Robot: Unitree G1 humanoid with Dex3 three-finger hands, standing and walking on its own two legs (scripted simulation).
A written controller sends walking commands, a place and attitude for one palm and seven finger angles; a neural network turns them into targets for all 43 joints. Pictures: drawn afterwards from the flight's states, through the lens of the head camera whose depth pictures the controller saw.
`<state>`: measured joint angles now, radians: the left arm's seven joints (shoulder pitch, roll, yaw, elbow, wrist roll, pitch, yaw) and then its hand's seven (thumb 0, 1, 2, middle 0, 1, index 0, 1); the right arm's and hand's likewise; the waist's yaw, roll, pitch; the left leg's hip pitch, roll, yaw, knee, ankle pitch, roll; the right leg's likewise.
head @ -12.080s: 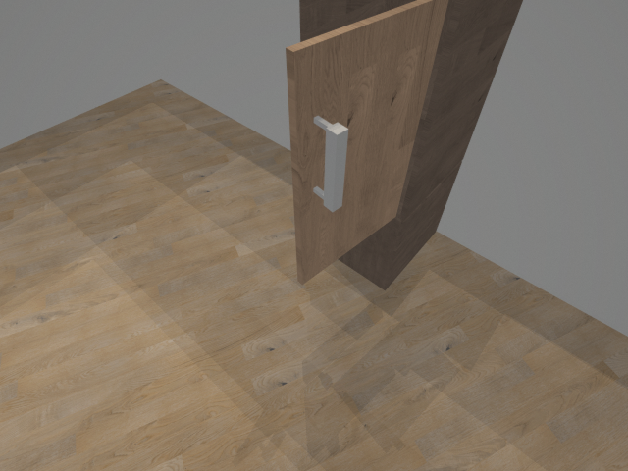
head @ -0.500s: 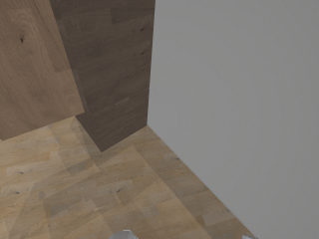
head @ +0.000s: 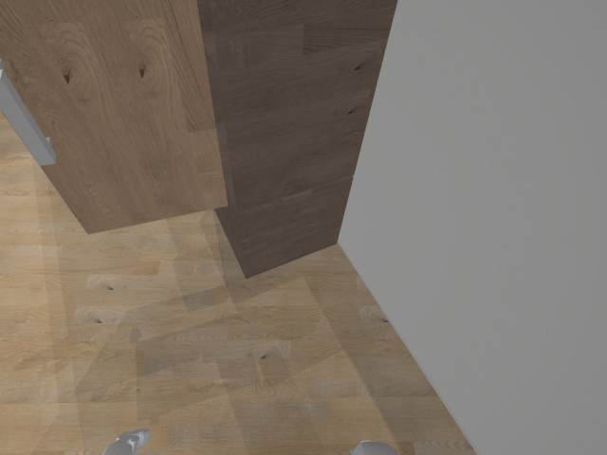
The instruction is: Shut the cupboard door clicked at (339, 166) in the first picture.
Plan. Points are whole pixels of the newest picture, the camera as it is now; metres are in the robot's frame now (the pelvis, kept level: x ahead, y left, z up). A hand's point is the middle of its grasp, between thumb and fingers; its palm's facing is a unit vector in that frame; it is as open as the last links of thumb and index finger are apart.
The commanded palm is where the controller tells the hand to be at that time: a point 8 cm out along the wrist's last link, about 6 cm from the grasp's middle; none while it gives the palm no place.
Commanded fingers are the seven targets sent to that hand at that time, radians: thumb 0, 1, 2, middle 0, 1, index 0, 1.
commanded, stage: turn to face it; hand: left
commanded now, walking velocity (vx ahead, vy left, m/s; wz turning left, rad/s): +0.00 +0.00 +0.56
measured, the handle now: (24, 114) +0.63 +0.52 +0.04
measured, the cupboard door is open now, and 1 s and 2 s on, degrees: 82 82 82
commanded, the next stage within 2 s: take the last steps up to it in 0.40 s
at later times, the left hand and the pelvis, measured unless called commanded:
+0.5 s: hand out of the picture +0.00 +0.11 -0.15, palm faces +0.31 -0.91 -0.26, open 7.3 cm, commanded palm none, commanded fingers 0.00 0.90 0.90 -0.20 -0.30 -0.20 -0.30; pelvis +0.01 -0.08 +0.00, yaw +17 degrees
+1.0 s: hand out of the picture -0.05 +0.21 -0.18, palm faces +0.44 -0.88 -0.15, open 7.4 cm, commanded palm none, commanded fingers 0.00 0.90 0.90 -0.20 -0.30 -0.20 -0.30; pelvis +0.02 +0.05 +0.00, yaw +22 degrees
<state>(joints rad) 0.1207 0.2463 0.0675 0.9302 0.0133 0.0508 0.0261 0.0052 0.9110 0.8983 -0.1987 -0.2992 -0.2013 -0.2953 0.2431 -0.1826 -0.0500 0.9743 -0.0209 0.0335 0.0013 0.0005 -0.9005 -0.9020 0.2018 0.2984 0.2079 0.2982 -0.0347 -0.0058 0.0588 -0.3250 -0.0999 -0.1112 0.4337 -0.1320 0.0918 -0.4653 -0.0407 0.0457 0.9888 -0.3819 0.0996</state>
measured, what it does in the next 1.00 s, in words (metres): steps on the spot, turning left: right foot, then left foot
